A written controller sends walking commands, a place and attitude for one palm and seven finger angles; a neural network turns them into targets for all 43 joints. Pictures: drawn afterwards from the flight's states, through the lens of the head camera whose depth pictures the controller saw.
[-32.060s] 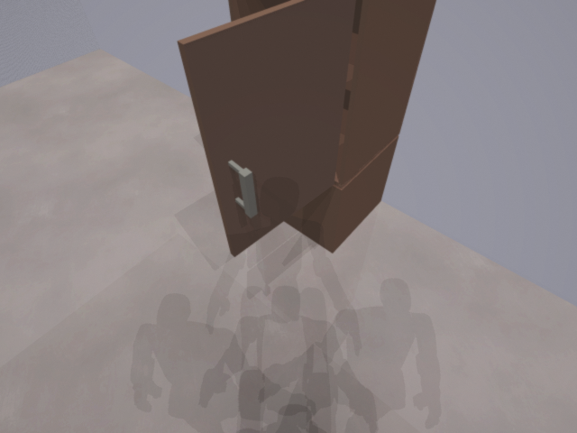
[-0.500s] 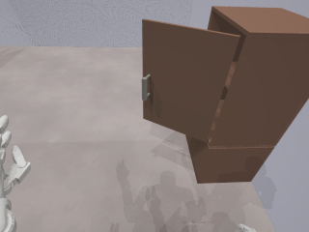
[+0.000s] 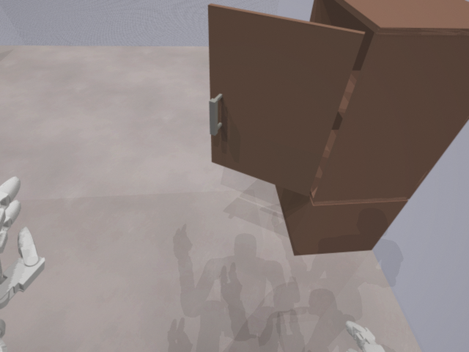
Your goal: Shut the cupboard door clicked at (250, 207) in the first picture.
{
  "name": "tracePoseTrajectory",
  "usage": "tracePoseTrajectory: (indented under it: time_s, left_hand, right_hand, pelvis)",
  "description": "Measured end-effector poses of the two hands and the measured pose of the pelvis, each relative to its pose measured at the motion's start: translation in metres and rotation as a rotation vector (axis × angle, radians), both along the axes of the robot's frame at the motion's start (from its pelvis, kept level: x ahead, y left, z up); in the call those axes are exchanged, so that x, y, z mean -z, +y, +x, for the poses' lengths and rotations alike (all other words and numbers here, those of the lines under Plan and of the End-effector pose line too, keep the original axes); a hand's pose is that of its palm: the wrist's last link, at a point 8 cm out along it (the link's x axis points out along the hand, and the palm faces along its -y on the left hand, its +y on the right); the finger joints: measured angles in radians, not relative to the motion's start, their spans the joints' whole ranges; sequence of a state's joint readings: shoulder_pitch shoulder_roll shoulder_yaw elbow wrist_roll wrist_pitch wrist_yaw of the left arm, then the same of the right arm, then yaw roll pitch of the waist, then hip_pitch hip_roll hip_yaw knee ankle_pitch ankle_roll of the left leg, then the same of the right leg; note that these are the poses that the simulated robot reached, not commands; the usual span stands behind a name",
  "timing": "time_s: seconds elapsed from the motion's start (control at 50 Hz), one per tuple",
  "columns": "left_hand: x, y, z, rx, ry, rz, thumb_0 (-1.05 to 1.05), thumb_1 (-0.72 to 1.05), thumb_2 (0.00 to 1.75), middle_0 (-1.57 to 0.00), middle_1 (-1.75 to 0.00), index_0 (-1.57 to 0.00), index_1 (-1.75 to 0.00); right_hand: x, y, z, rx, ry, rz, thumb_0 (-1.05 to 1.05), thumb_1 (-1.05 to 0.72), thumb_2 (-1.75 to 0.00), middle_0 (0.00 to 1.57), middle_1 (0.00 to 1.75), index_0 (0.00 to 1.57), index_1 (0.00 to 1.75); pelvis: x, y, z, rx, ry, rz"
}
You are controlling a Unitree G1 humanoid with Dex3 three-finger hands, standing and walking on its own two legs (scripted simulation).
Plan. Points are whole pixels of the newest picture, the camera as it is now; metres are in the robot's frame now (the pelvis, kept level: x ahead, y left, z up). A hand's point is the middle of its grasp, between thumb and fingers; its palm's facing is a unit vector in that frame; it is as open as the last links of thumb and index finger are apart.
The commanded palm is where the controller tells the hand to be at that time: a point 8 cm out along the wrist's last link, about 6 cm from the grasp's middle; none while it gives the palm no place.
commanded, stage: stop stepping back and stand still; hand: left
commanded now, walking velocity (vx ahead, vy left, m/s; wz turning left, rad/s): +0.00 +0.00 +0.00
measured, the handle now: (216, 114) +0.87 +0.11 -0.08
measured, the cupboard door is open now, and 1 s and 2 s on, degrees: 59 59 59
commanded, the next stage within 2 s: let the arm hang, fingers relaxed in 0.30 s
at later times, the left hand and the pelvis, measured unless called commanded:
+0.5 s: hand (71, 304) +0.18 +0.26 +0.03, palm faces +0.24 -0.86 -0.46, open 7.4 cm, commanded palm none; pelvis -0.01 +0.00 -0.01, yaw +1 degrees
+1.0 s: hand out of the picture -0.06 +0.20 -0.17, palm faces +0.07 -0.97 -0.23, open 7.3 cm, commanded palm none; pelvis -0.01 +0.00 +0.00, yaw +1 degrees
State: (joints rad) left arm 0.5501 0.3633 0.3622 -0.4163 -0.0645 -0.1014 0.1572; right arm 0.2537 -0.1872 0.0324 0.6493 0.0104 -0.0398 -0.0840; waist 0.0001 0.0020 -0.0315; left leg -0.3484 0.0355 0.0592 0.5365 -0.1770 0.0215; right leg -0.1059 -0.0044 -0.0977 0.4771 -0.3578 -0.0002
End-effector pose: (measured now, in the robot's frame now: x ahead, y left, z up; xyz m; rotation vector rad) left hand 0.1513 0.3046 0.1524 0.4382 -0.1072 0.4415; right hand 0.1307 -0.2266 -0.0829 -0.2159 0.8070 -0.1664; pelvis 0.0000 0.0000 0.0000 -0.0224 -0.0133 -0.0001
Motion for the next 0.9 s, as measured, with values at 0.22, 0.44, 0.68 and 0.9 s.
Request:
tracePoseTrajectory:
  time_s: [0.22,0.44,0.68,0.9]
  left_hand:
    - [-0.042,0.002,-0.011,0.036,-0.132,0.125,0.01,0.89,0.90,-0.21,-0.30,-0.21,-0.30]
    - [0.012,0.001,-0.010,0.005,0.091,0.037,0.01,0.89,0.90,-0.20,-0.30,-0.21,-0.30]
    - [0.290,-0.086,-0.092,0.053,1.192,-0.492,0.01,0.91,0.90,-0.20,-0.30,-0.20,-0.30]
    - [0.303,-0.070,-0.197,-0.155,1.482,-0.590,0.00,0.94,0.89,-0.20,-0.30,-0.21,-0.30]
  right_hand:
    - [-0.015,0.003,0.001,-0.017,-0.073,-0.007,0.01,-0.90,-0.90,0.20,0.30,0.20,0.30]
    - [0.003,-0.005,0.007,-0.080,-0.026,0.020,0.01,-0.90,-0.90,0.20,0.30,0.20,0.30]
    - [0.036,-0.040,-0.053,-0.021,0.295,-0.046,0.01,-0.91,-0.90,0.20,0.30,0.20,0.30]
    - [0.046,-0.016,-0.125,0.038,0.584,-0.007,0.01,-0.91,-0.90,0.20,0.30,0.20,0.30]
  pelvis:
    - [-0.004,0.001,-0.014,-0.014,0.008,-0.009]
    - [-0.001,-0.001,-0.010,-0.018,0.013,-0.009]
    - [0.012,-0.004,-0.011,-0.026,-0.012,0.009]
    - [0.001,-0.001,-0.009,-0.039,-0.010,-0.011]
